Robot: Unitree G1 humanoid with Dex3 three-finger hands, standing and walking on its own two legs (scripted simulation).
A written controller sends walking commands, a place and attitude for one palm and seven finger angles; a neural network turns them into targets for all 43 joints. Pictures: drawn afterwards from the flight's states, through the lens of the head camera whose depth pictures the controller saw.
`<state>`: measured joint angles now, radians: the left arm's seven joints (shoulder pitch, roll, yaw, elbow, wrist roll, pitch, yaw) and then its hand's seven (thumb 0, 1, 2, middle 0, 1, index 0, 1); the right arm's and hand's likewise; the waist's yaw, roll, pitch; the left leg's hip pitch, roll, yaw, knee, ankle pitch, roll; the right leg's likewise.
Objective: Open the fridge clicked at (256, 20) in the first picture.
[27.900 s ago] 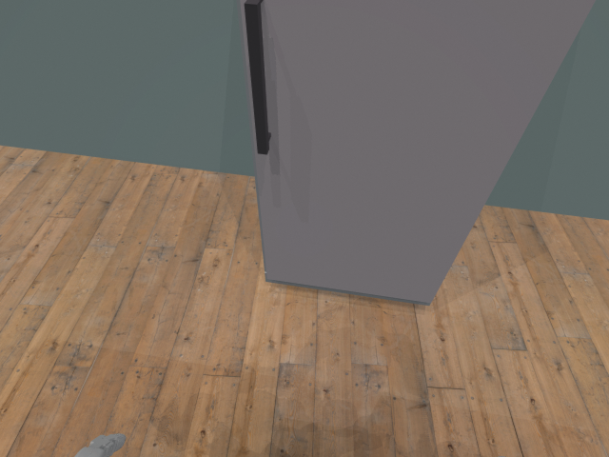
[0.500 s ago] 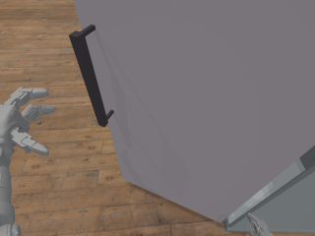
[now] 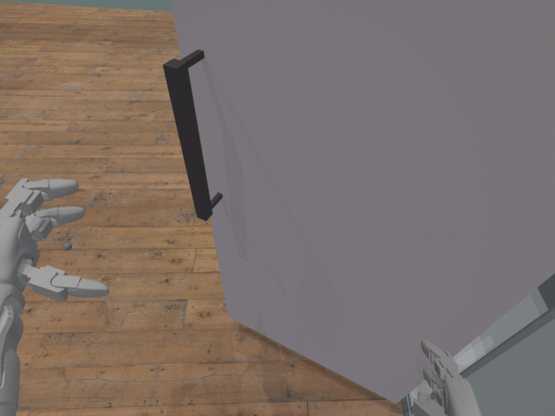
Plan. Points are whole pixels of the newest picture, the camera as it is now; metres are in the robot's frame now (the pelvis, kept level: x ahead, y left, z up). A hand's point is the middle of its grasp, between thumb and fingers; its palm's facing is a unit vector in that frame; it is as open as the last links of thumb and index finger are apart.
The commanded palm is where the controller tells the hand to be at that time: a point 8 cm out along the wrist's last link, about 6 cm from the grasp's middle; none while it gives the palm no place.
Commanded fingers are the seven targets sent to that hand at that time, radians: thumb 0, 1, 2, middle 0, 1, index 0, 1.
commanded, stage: draw the hand back to the body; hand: left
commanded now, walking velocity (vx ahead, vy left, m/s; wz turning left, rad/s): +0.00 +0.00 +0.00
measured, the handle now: (201, 147) +0.50 +0.20 +0.12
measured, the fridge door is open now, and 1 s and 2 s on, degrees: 67 67 67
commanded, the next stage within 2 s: step back with the hand held close in 0.94 s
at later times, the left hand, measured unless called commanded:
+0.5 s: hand (78, 242) +0.25 +0.27 +0.16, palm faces +0.44 -0.81 -0.39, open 9.4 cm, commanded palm +0.20 +0.30 +0.19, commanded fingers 0.00 0.83 0.87 -0.20 -0.34 -0.20 -0.34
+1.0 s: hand (82, 251) +0.24 +0.25 +0.17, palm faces +0.46 -0.79 -0.41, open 7.4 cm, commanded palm +0.19 +0.28 +0.19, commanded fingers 0.00 0.90 0.90 -0.20 -0.30 -0.20 -0.30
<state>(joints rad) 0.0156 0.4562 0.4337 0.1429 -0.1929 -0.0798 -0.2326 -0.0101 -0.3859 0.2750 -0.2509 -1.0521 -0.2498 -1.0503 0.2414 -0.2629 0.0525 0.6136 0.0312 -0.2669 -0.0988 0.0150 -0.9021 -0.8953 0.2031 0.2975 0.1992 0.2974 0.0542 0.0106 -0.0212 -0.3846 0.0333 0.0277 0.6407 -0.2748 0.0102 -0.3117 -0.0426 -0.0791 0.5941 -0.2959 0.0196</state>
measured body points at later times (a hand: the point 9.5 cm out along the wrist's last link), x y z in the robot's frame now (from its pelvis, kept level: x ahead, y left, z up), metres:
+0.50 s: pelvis +0.05 +0.00 +0.02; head +0.03 -0.02 +0.46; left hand +0.22 +0.31 +0.18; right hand +0.22 -0.23 -0.07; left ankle +0.04 +0.11 -0.73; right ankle +0.01 -0.14 -0.73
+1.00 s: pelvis +0.04 -0.02 +0.02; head +0.02 -0.04 +0.47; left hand +0.21 +0.29 +0.19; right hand +0.23 -0.24 -0.07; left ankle +0.04 +0.11 -0.73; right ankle +0.01 -0.14 -0.73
